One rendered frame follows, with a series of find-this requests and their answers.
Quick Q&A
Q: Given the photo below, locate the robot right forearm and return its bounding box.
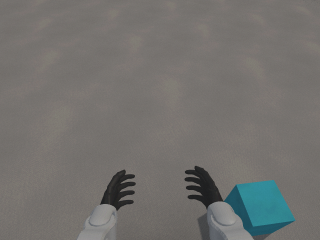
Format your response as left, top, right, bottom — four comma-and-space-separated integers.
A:
207, 201, 254, 240

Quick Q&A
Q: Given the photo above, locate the left robot hand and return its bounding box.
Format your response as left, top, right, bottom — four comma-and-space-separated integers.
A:
100, 169, 136, 211

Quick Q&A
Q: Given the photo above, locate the robot left forearm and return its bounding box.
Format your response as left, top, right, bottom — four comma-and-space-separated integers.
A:
76, 204, 118, 240

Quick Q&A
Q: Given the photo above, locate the right robot hand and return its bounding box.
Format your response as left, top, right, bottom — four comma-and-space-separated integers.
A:
184, 166, 224, 209

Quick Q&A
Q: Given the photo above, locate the carton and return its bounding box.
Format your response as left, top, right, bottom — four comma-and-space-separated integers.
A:
224, 180, 296, 236

